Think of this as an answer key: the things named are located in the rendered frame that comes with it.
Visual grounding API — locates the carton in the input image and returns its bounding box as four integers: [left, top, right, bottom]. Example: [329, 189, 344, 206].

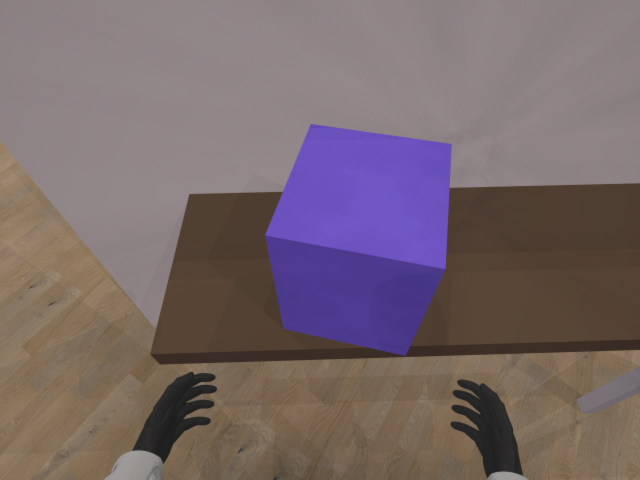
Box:
[265, 124, 452, 356]

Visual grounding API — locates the left robot hand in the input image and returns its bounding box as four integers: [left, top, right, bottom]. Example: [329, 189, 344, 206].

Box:
[132, 372, 217, 464]

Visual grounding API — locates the right robot hand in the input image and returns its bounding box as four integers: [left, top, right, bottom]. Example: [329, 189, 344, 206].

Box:
[451, 380, 523, 478]

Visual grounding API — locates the table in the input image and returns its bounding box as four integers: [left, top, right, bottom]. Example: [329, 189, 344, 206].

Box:
[150, 183, 640, 413]

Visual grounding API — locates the robot left forearm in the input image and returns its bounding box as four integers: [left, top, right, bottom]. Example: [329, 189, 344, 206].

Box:
[104, 450, 164, 480]

